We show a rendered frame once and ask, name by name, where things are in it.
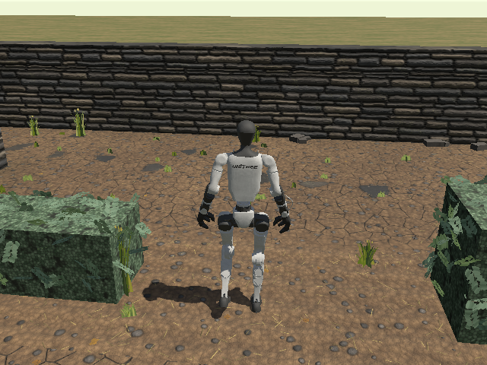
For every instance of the robot right foot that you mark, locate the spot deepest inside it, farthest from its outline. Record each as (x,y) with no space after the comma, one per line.
(256,306)

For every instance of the robot right hand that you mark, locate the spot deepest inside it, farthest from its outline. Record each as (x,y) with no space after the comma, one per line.
(284,220)

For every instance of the right robot forearm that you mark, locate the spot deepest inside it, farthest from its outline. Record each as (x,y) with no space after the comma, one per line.
(281,204)

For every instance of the left robot forearm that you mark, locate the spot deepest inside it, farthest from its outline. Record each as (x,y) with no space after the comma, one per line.
(206,202)

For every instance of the right robot upper arm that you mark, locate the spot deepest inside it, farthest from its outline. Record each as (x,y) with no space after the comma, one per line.
(273,175)

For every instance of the left robot upper arm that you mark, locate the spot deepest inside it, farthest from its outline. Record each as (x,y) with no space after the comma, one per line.
(220,160)

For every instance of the robot left hand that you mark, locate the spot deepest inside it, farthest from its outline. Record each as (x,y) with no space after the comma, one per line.
(205,217)

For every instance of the robot left shin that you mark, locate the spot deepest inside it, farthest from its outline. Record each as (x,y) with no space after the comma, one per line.
(226,266)

